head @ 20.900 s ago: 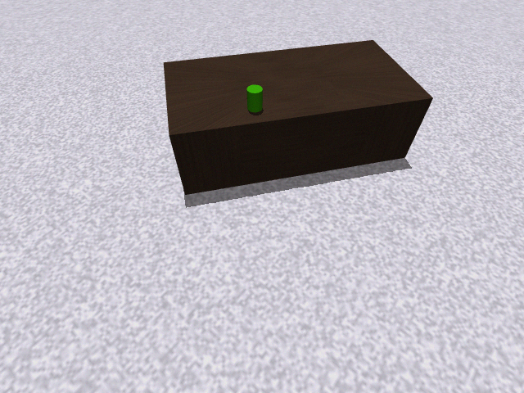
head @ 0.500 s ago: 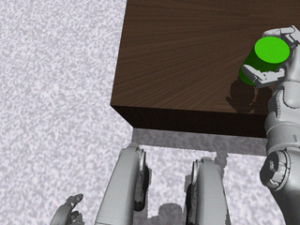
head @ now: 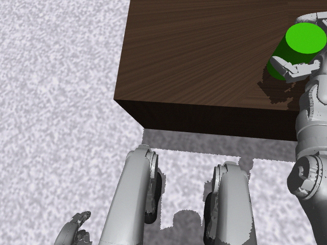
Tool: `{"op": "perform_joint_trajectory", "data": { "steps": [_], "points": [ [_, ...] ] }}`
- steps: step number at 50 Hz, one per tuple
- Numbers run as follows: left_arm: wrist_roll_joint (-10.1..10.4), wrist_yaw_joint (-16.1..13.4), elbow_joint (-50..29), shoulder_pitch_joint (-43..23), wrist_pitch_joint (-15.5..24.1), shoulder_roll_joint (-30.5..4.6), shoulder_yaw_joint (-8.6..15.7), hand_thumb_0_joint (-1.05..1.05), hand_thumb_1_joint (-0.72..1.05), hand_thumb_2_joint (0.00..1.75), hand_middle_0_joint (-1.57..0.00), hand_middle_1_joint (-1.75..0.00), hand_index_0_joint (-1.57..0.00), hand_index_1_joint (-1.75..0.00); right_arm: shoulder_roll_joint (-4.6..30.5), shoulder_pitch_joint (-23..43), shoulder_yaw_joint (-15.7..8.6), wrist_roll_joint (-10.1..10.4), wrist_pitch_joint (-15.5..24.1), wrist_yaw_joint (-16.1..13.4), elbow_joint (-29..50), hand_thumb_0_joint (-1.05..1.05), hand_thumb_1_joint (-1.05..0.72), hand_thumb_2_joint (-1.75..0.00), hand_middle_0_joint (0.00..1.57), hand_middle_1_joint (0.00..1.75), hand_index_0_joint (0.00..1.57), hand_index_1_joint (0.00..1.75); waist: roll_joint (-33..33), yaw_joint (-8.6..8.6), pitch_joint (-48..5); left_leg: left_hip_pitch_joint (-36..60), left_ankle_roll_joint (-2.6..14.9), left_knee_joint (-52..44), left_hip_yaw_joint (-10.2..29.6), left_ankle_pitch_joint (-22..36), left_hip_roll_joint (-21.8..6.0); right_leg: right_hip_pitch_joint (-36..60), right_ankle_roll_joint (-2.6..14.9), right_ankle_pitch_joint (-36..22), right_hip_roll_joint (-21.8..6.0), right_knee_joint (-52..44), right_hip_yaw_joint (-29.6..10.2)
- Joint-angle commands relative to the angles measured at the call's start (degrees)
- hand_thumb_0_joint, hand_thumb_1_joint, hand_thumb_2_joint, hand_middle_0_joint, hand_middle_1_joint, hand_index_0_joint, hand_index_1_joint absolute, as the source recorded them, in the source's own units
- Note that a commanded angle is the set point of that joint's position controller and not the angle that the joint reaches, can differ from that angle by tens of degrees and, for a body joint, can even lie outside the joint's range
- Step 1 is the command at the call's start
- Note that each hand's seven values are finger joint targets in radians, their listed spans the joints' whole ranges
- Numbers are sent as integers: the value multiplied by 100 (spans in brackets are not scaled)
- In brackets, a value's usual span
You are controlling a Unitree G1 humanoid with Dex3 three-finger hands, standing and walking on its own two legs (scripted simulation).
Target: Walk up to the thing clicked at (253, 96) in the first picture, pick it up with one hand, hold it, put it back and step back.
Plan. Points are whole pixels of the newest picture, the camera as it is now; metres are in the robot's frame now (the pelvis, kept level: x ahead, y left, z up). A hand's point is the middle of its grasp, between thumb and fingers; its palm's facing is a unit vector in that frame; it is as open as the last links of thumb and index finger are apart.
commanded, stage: lower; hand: right
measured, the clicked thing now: (292, 54) +0.54 -0.20 -0.01
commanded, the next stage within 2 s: loosen in 0.30 s
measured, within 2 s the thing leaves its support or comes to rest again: rests again in 0.12 s
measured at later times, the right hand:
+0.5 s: hand (294, 54) +0.54 -0.20 -0.02, palm faces +0.17 +0.98 -0.04, open 10.3 cm
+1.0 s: hand (296, 53) +0.54 -0.20 -0.01, palm faces +0.18 +0.98 -0.03, open 12.3 cm
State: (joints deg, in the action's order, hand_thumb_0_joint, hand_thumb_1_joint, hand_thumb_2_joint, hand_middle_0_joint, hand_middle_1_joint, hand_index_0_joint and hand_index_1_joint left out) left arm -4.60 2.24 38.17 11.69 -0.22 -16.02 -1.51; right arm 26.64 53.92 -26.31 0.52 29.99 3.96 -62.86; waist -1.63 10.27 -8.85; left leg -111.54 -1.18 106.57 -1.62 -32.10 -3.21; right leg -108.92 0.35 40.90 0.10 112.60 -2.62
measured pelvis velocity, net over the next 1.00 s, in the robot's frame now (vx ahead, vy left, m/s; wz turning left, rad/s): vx -0.01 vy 0.00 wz -0.01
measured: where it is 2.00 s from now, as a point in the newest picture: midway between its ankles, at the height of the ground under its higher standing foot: (180, 218)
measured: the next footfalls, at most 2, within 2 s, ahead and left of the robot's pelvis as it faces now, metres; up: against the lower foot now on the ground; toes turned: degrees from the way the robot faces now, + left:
none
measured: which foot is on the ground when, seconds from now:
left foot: down 0.00-1.00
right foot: down 0.00-1.00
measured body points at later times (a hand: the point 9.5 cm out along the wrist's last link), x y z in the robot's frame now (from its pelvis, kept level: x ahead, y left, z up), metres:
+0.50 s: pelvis +0.00 +0.00 -0.02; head +0.22 -0.03 +0.36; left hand +0.06 +0.28 -0.15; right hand +0.52 -0.25 -0.01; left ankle +0.11 +0.14 -0.44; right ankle +0.06 -0.11 -0.44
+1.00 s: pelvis -0.01 +0.00 -0.03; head +0.22 -0.03 +0.36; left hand +0.06 +0.29 -0.15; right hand +0.52 -0.26 -0.01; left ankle +0.11 +0.14 -0.44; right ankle +0.06 -0.11 -0.44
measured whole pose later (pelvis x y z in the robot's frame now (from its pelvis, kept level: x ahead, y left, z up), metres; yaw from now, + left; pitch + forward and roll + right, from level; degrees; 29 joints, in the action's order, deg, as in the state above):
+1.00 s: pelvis -0.01 +0.00 -0.03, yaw +0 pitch +37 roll +4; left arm -3.8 2.0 36.7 12.0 -1.7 -17.5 -0.9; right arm 26.9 55.7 -26.1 1.0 27.2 4.6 -60.7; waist -1.3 9.9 -8.4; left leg -115.9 -1.0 111.5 -1.5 -32.3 -3.6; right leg -113.3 0.2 41.0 0.7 117.5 -2.9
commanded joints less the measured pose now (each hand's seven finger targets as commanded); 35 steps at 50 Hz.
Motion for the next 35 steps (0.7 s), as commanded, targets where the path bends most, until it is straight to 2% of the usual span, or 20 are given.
{"op": "perform_joint_trajectory", "data": {
  "steps": [1,5,6,8,9,10,13,15,16,17,18,20,22,24,26,29,30,31,32,35],
  "points": [
    [6,-99,-213,1160,55,-1218,432,0,90,89,-19,-29,-19,-29,1212,2419,-44,142,444,73,1375,0,-13,-136,132,149,137,149,-811,159,-4155,2722,338,-851,-54,1068,119,2172,75,-1485,57,-1406,-4],
    [18,-98,-193,1176,66,-1246,433,0,91,88,-19,-29,-19,-29,1301,2449,-97,163,410,94,1424,0,-15,-136,132,149,138,149,-904,84,-4166,2622,341,-723,-32,1126,109,2114,57,-1601,58,-1285,23],
    [10,-97,-233,1167,45,-1257,439,0,91,89,-19,-29,-19,-29,1592,2624,-244,148,447,47,1776,0,-13,-136,132,149,137,149,-985,15,-4295,2633,346,-697,-24,1083,107,2149,56,-1582,58,-1280,25],
    [-4,-96,-198,1202,18,-1274,455,0,90,89,-19,-29,-19,-29,1549,2766,-188,114,460,10,1892,0,-15,-134,131,147,136,147,-1103,46,-4439,2526,353,-658,-50,1052,106,2353,37,-1605,50,-1287,9],
    [-18,-88,-153,1189,28,-1251,441,0,90,89,-19,-29,-19,-29,1112,2484,59,132,398,37,1429,0,-15,-135,131,147,136,148,-1031,137,-4195,2528,345,-650,-50,1061,96,2175,36,-1555,68,-1236,30],
    [3,-98,-179,1170,31,-1241,439,0,91,89,-19,-29,-19,-29,1280,2620,-109,170,415,14,1640,0,-16,-135,131,147,136,147,-945,92,-4140,2493,344,-663,-52,978,102,2064,49,-1440,62,-1249,11],
    [2,-120,-192,1174,7,-1249,444,0,91,89,-19,-29,-19,-29,1534,2749,-142,80,403,-22,1727,0,-16,-134,131,147,136,147,-902,99,-4232,2585,327,-673,-21,868,97,1907,79,-1250,71,-1216,50],
    [0,-120,-138,1197,-5,-1256,453,0,91,88,-19,-29,-19,-29,1288,2715,-14,79,365,-14,1584,0,-17,-133,130,145,134,145,-939,159,-4123,2386,335,-627,-67,833,99,1973,57,-1248,69,-1242,21],
    [1,-119,-96,1164,9,-1246,445,0,90,89,-19,-29,-19,-29,997,2365,127,107,310,35,1159,0,-17,-132,129,145,134,145,-878,211,-3868,2282,334,-597,-82,828,94,1851,55,-1239,69,-1193,15],
    [13,-126,-145,1187,6,-1244,459,0,91,88,-19,-29,-20,-29,1321,2535,-92,123,336,16,1438,0,-17,-132,129,144,133,144,-802,122,-3954,2435,331,-635,-42,843,96,1707,86,-1194,78,-1168,38],
    [23,-135,-141,1168,2,-1274,463,0,90,88,-19,-29,-20,-29,1420,2658,-101,96,339,21,1557,0,-16,-132,129,144,133,144,-868,120,-4030,2376,326,-622,-46,793,87,1760,81,-1157,78,-1175,37],
    [13,-112,-161,1156,10,-1280,454,0,91,88,-19,-29,-20,-29,1208,2451,-26,118,277,49,1310,0,-15,-133,131,146,135,146,-853,137,-3892,2169,338,-549,-90,758,101,1798,61,-1202,70,-1173,2],
    [28,-117,-153,1149,-8,-1345,468,0,95,85,-19,-29,-22,-27,1309,2604,-52,110,287,55,1421,0,-6,-122,127,136,131,136,-981,115,-3846,1984,355,-514,-107,697,89,1932,40,-1157,63,-1237,-61],
    [26,-111,-206,1216,-39,-1314,475,0,95,85,-19,-30,-21,-27,1544,2712,-165,92,281,30,1708,0,-2,-106,120,120,124,120,-1001,80,-4236,2320,344,-530,-78,872,83,2019,59,-1314,75,-1173,15],
    [35,-113,-197,1156,-25,-1288,454,0,94,85,-19,-29,-21,-27,927,2292,143,152,172,96,1093,0,0,-90,119,109,121,109,-744,225,-3847,2256,327,-560,-94,837,86,1760,79,-1232,78,-1113,11],
    [62,-130,-252,1259,-39,-1297,475,0,94,86,-19,-29,-21,-27,1717,2772,-263,128,245,53,1844,0,13,-72,114,97,116,97,-795,90,-4337,2642,311,-581,-26,929,76,1693,104,-1266,95,-1088,74],
    [55,-126,-255,1225,-45,-1323,486,0,94,86,-18,-29,-21,-27,1529,2588,-110,95,189,62,1624,0,16,-66,113,93,115,93,-764,76,-4362,2689,308,-594,-17,913,73,1756,101,-1277,88,-1085,96],
    [56,-133,-238,1166,-38,-1296,474,0,94,86,-18,-29,-21,-27,1103,2463,133,129,148,106,1396,0,20,-59,111,87,112,87,-725,175,-4110,2488,313,-603,-42,833,78,1686,101,-1195,88,-1090,71],
    [67,-132,-197,1219,-24,-1286,481,0,94,86,-19,-30,-21,-27,978,2353,73,188,124,111,1264,0,24,-53,109,82,110,82,-681,201,-3885,2321,323,-568,-75,838,84,1689,84,-1237,79,-1089,39],
    [75,-141,-223,1228,-29,-1341,503,0,91,88,-19,-29,-20,-28,1541,2623,-139,156,173,94,1726,0,26,-50,87,71,88,71,-914,54,-4113,2385,335,-542,-31,898,64,1779,79,-1304,87,-1087,72]
  ]
}}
